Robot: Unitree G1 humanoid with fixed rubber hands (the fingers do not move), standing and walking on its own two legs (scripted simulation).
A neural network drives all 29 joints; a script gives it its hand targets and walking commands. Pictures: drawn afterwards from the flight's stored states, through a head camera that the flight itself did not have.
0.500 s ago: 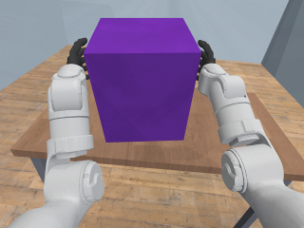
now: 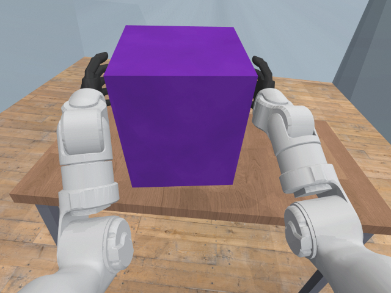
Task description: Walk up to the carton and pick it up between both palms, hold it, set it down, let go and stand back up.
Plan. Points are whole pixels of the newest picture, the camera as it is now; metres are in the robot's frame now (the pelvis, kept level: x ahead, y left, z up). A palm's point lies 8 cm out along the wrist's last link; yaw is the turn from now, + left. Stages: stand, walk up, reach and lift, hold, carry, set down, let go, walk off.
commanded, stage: hold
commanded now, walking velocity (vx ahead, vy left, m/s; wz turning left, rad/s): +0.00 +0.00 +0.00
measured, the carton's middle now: (181, 109) +0.41 +0.01 +0.24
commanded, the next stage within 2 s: set down in 1.28 s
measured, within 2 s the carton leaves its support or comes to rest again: neither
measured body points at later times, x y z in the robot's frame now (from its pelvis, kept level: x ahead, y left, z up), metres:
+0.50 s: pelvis +0.00 +0.00 +0.00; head -0.06 +0.04 +0.44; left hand +0.38 +0.16 +0.29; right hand +0.39 -0.14 +0.29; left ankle +0.02 +0.13 -0.75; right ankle +0.01 -0.10 -0.75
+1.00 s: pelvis +0.00 +0.00 +0.00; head -0.06 +0.04 +0.44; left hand +0.38 +0.16 +0.29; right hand +0.39 -0.14 +0.29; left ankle +0.02 +0.13 -0.75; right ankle +0.01 -0.10 -0.75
